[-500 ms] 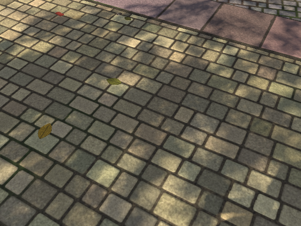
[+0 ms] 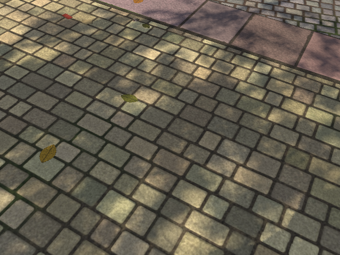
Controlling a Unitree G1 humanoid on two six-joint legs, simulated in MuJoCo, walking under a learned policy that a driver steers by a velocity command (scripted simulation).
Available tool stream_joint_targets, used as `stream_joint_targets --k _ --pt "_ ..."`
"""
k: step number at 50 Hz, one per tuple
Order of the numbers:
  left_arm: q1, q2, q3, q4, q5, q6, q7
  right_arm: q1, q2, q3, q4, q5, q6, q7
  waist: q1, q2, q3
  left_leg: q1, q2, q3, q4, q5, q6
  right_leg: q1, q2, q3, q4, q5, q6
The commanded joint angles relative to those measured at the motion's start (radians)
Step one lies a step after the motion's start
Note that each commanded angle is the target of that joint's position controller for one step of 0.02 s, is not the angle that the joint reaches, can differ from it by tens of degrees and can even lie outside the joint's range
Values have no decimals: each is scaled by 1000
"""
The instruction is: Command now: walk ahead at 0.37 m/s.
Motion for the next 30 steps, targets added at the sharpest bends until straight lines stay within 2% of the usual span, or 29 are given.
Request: stream_joint_targets --k 1,2,3,4,6,9,11,14,16,17,18,19,20,21,22,23,24,25,26,27,28,30 --pt "-123 84 13 -112 -5 -52 -7 99 -130 -17 -24 -5 -18 5 -33 121 97 338 342 -542 -382 -134 190 -583 -79 47 273 101 -37" --pt "-141 90 18 -113 8 -53 -7 72 -124 -12 -34 -1 -16 9 -22 99 108 315 320 -466 -395 -26 162 -575 -106 40 234 174 -36" --pt "-154 88 21 -113 17 -50 -12 77 -94 -1 -32 -5 -9 9 -19 101 98 288 281 -379 -404 89 136 -525 -122 25 194 225 -29" --pt "-157 71 18 -111 21 -46 -17 105 -83 4 -24 -9 -3 7 -22 121 86 280 252 -312 -406 207 128 -495 -118 -1 165 263 -17" --pt "-201 43 10 -124 24 -38 -23 148 -95 4 -13 -10 7 -3 -34 121 83 277 223 -224 -403 382 128 -488 -110 -38 88 317 9" --pt "-333 6 -10 -171 20 -38 -30 159 -127 3 -20 -13 17 -20 -60 111 109 201 196 -151 -429 415 118 -415 -85 -71 -128 429 29" --pt "-394 10 -15 -189 13 -39 -39 183 -144 0 -17 -9 17 -25 -74 127 126 172 198 -132 -449 374 120 -352 -64 -90 -232 485 32" --pt "-455 29 -17 -216 7 -43 -53 208 -149 -5 -4 4 18 -26 -71 134 158 222 243 -130 -443 380 123 -335 -58 -74 -314 493 8" --pt "-462 51 -13 -226 8 -48 -63 199 -157 -12 -3 8 23 -27 -45 133 148 289 272 -120 -397 480 109 -314 -51 -69 -352 449 -24" --pt "-433 70 -5 -222 10 -51 -65 185 -169 -17 -8 6 26 -28 -17 141 118 312 277 -110 -345 621 99 -255 -33 -78 -363 420 -41" --pt "-373 97 8 -209 13 -50 -62 172 -184 -23 -13 3 30 -28 22 161 61 325 275 -99 -262 812 89 -154 -2 -99 -356 392 -61" --pt "-227 134 29 -166 11 -48 -56 152 -184 -24 -20 -3 39 -28 103 167 -31 299 245 -69 -94 967 70 33 32 -121 -360 384 -90" --pt "-33 179 51 -112 11 -42 -44 135 -171 -18 -36 -10 42 -28 188 151 -148 136 203 -51 144 891 38 327 -21 -58 -338 388 -130" --pt "122 284 73 -79 42 -38 -34 238 -53 15 -63 -20 29 -18 162 -90 -339 -245 57 -22 564 401 -17 747 -303 365 -357 247 -267" --pt "132 230 54 -63 37 -35 -40 271 -25 27 -41 5 1 -9 143 -220 -460 -408 -47 -158 787 -209 -23 807 -425 756 -583 69 -342" --pt "36 163 32 -68 27 -39 -43 157 -130 -5 -75 33 -20 -5 135 -156 -264 -515 23 -188 859 -169 0 653 -376 645 -622 17 -275" --pt "-55 125 20 -83 25 -41 -42 61 -154 -10 -107 44 -29 -8 106 -86 -132 -521 78 -149 835 -76 15 474 -339 478 -643 85 -236" --pt "-126 99 10 -88 31 -47 -48 26 -141 -13 -113 32 -26 -16 64 -2 -56 -473 122 -130 768 6 13 308 -296 357 -677 201 -213" --pt "-166 74 3 -89 41 -55 -52 41 -129 -21 -109 16 -12 -23 22 -12 -31 -405 157 -136 706 56 12 206 -251 269 -704 268 -192" --pt "-179 67 2 -80 45 -59 -56 71 -101 -19 -103 11 4 -24 -4 -35 -23 -350 171 -138 676 77 8 141 -229 223 -733 285 -190" --pt "-170 68 2 -68 42 -63 -57 85 -80 -17 -101 9 16 -25 -15 -36 -15 -330 175 -129 653 84 1 102 -218 190 -755 309 -199" --pt "-137 92 6 -41 42 -69 -50 47 -81 -21 -121 5 31 -29 -23 -28 25 -371 185 -118 587 132 -17 61 -211 137 -790 350 -213"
